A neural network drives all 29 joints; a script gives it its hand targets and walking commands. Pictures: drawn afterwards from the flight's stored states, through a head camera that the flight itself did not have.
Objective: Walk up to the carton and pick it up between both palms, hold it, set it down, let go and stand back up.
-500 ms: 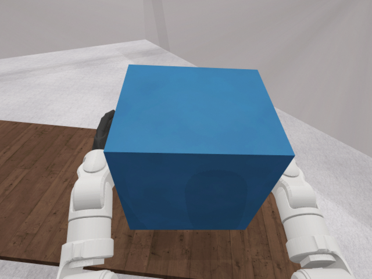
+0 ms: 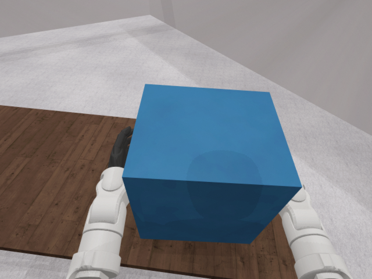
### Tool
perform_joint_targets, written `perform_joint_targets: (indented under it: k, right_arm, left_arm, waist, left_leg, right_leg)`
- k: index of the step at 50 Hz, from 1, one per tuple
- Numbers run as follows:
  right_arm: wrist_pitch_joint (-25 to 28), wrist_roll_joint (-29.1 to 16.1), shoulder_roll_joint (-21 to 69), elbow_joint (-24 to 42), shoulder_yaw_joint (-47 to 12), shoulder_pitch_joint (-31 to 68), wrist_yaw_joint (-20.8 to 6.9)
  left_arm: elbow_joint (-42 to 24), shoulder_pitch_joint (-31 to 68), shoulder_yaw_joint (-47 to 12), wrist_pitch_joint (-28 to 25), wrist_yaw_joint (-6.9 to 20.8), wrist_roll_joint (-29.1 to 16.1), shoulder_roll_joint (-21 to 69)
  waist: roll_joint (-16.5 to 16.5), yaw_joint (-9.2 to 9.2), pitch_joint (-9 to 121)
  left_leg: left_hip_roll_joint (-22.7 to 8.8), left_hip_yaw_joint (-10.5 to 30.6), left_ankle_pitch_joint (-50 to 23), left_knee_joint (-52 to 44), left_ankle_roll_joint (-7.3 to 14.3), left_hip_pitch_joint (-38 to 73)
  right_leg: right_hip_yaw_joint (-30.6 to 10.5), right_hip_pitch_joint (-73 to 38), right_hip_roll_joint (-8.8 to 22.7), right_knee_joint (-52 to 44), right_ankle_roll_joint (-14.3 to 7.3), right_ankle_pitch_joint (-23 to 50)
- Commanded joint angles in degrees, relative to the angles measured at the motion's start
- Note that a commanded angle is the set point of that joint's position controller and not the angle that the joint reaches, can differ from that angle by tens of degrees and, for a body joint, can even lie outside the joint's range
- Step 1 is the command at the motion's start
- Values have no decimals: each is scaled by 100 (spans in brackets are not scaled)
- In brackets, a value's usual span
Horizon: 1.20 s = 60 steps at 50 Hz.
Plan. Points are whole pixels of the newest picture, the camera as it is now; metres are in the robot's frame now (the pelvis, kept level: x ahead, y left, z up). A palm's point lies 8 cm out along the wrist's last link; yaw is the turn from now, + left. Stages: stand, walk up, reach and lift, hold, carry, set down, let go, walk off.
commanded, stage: set down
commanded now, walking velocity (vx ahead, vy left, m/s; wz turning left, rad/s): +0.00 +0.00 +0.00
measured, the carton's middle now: (201, 169) +0.36 -0.02 +0.08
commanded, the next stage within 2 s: none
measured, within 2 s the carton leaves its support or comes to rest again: neither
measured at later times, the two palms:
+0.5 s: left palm (123, 173) +0.35 +0.16 +0.07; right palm (284, 183) +0.33 -0.20 +0.07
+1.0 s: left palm (133, 181) +0.36 +0.14 +0.03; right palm (282, 180) +0.36 -0.21 +0.04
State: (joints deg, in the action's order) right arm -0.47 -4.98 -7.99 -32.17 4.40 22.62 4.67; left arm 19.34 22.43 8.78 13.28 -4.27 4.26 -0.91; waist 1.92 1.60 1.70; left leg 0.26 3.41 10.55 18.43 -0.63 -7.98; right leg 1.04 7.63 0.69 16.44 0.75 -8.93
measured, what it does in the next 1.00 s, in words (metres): stands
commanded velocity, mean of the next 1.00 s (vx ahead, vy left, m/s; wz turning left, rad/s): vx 0.00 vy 0.00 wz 0.00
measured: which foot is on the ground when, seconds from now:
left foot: down 0.00-1.00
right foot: down 0.00-1.00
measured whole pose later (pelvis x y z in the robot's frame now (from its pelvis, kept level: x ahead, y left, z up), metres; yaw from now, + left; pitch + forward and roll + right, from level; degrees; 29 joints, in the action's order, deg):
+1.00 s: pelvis +0.00 -0.02 +0.00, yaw +0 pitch +9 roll -1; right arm 9.8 0.5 -6.6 -47.2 9.3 27.0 0.7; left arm 42.6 24.7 9.8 -7.0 -6.6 2.8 -1.2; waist 0.8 1.9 5.9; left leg -1.2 4.0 10.0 19.3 -2.1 -17.9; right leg 1.6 17.4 -0.8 17.0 -0.6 -8.2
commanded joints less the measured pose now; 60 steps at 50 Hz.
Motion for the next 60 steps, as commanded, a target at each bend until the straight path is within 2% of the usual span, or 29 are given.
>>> perform_joint_targets:
  k: [1,3,5,6,7,9,10,11,14,16,18,19,20,22,25,26,27,30,33,40,46,47,50,51,53,55,56,58,60]
  right_arm:
    - [615,-171,3552,2121,-2831,4289,-626]
    - [602,-169,3575,1978,-2830,4057,-604]
    - [590,-106,3600,2035,-2790,3989,-575]
    - [577,-90,3662,1919,-2777,3896,-572]
    - [592,-52,3675,1961,-2767,3706,-564]
    - [606,13,3718,2044,-2737,3661,-573]
    - [633,61,3704,2111,-2671,3582,-562]
    - [635,48,3760,2111,-2754,3670,-559]
    - [663,71,3781,2141,-2740,3561,-576]
    - [653,182,3654,1925,-2458,3472,-607]
    - [676,130,3683,2131,-2568,3711,-649]
    - [645,161,3654,1928,-2424,3697,-679]
    - [640,176,3620,1837,-2349,3817,-689]
    - [676,138,3668,1881,-2396,3993,-751]
    - [658,127,3660,1533,-2273,4060,-863]
    - [706,94,3589,1534,-2245,4219,-923]
    - [720,160,3633,1451,-2202,4209,-967]
    - [877,224,3552,1352,-2145,4462,-1085]
    - [976,437,3566,1054,-1878,4397,-1197]
    - [1378,608,3565,482,-1719,4377,-1246]
    - [1572,699,3780,-38,-1627,4195,-1174]
    - [1600,694,3812,-77,-1666,4162,-1162]
    - [1607,742,3900,-243,-1704,4139,-1133]
    - [1629,765,3995,-281,-1692,4077,-1126]
    - [1653,749,4034,-375,-1726,4116,-1146]
    - [1740,771,4023,-217,-1792,4143,-1117]
    - [1783,713,4096,-206,-1956,4083,-1101]
    - [1818,718,4057,-203,-1898,3991,-1102]
    - [1822,709,3984,-310,-1968,4012,-1121]
  left_arm:
    - [-1456,3528,-2978,-442,825,-246,3445]
    - [-1572,3506,-2988,-456,831,-207,3507]
    - [-1514,3358,-2834,-416,881,-118,3406]
    - [-1584,3423,-2861,-425,891,-86,3388]
    - [-1713,3442,-2916,-441,918,-85,3399]
    - [-1673,3364,-2978,-470,918,-105,3440]
    - [-1660,3319,-2959,-508,926,-113,3447]
    - [-1764,3382,-3014,-567,917,-118,3436]
    - [-1755,3406,-3115,-673,860,-186,3494]
    - [-1600,3518,-3153,-713,790,-163,3562]
    - [-1518,3501,-3203,-746,773,-241,3591]
    - [-1278,3460,-3047,-737,746,-188,3581]
    - [-1189,3641,-3084,-747,749,-224,3596]
    - [-1059,3532,-3014,-785,683,-218,3611]
    - [-646,3691,-2841,-843,620,-191,3665]
    - [-615,3716,-2824,-889,588,-193,3650]
    - [-413,3645,-2691,-945,575,-159,3662]
    - [-263,3783,-2604,-1162,503,-147,3684]
    - [52,3989,-2389,-1394,451,-75,3642]
    - [287,4373,-2531,-2058,318,-68,3800]
    - [816,4574,-2480,-2572,339,-67,3789]
    - [941,4523,-2420,-2663,345,-66,3842]
    - [1273,4477,-2335,-2793,421,-33,3725]
    - [1230,4447,-2316,-2867,434,-26,3796]
    - [1350,4527,-2192,-2973,439,44,3723]
    - [1249,4605,-2368,-3103,433,-45,3760]
    - [1189,4496,-2404,-3192,426,-65,3739]
    - [1241,4537,-2495,-3307,365,-147,3823]
    - [1339,4429,-2577,-3351,353,-159,3891]
  waist:
    - [76,-51,3310]
    - [-177,50,3243]
    - [-71,49,3076]
    - [-252,25,2992]
    - [-265,147,3105]
    - [-287,179,3112]
    - [-264,325,3099]
    - [-303,264,3126]
    - [-404,283,3034]
    - [-486,409,2787]
    - [-262,366,2730]
    - [-348,298,2502]
    - [-335,372,2384]
    - [-298,159,2479]
    - [-154,129,2302]
    - [-212,24,2504]
    - [-13,30,2499]
    - [-74,-102,3035]
    - [32,-93,3179]
    - [-249,20,4022]
    - [-181,153,3923]
    - [-240,74,3903]
    - [21,156,3670]
    - [-59,158,3686]
    - [-65,66,3739]
    - [-50,161,4092]
    - [-119,70,4226]
    - [-101,217,4330]
    - [-204,226,4364]
  left_leg:
    - [286,-286,-2759,153,-277,803]
    - [292,-253,-2863,154,-338,828]
    - [314,-265,-2639,110,-277,686]
    - [323,-250,-2527,92,-291,645]
    - [309,-224,-2522,102,-261,614]
    - [269,-172,-2467,130,-211,558]
    - [274,-167,-2413,130,-186,517]
    - [265,-147,-2489,161,-214,544]
    - [258,-103,-2488,178,-202,528]
    - [184,-31,-2380,154,-216,559]
    - [207,-61,-2018,95,-149,367]
    - [191,-63,-1946,74,-152,293]
    - [217,-82,-1734,7,-162,232]
    - [245,-144,-1842,-20,-270,363]
    - [244,-145,-1536,-151,-221,241]
    - [211,-127,-1597,-127,-226,327]
    - [204,-178,-1478,-179,-203,289]
    - [187,-194,-1655,-133,-215,409]
    - [149,-258,-1406,-209,-205,302]
    - [111,-241,-2073,102,-338,461]
    - [141,-258,-1803,104,-309,-197]
    - [147,-286,-1757,128,-290,-295]
    - [168,-291,-1443,31,-220,-817]
    - [187,-318,-1443,30,-219,-879]
    - [180,-341,-1520,45,-210,-1056]
    - [163,-301,-1710,155,-219,-1084]
    - [183,-303,-1946,200,-264,-1069]
    - [130,-272,-2081,298,-280,-987]
    - [96,-257,-2291,385,-317,-728]
  right_leg:
    - [216,-1693,-327,258,70,3115]
    - [232,-1739,-317,263,58,3277]
    - [199,-1821,-314,260,78,3347]
    - [211,-1861,-287,274,78,3314]
    - [142,-1937,-286,285,93,3411]
    - [124,-1883,-286,299,64,3424]
    - [109,-1865,-266,296,81,3519]
    - [117,-1916,-292,344,79,3569]
    - [77,-1701,-315,333,92,3385]
    - [79,-1260,-339,225,50,2887]
    - [85,-1301,-340,200,59,2734]
    - [66,-1184,-304,214,46,2603]
    - [141,-1086,-278,194,86,2436]
    - [221,-989,-275,196,74,2278]
    - [229,-737,-298,123,76,1861]
    - [253,-697,-306,109,57,1711]
    - [219,-632,-294,61,37,1659]
    - [223,-652,-331,97,3,1649]
    - [227,-587,-314,57,22,1477]
    - [202,-614,-323,227,-19,2110]
    - [30,-970,-194,376,27,2675]
    - [10,-1065,-168,416,22,2686]
    - [-68,-1349,-98,490,110,2904]
    - [-65,-1416,-56,555,112,3006]
    - [-121,-1496,-55,630,139,3145]
    - [-151,-1564,-45,710,125,3465]
    - [-177,-1670,-49,804,119,3796]
    - [-114,-1334,-116,794,114,3637]
    - [-63,-1061,-162,753,68,3475]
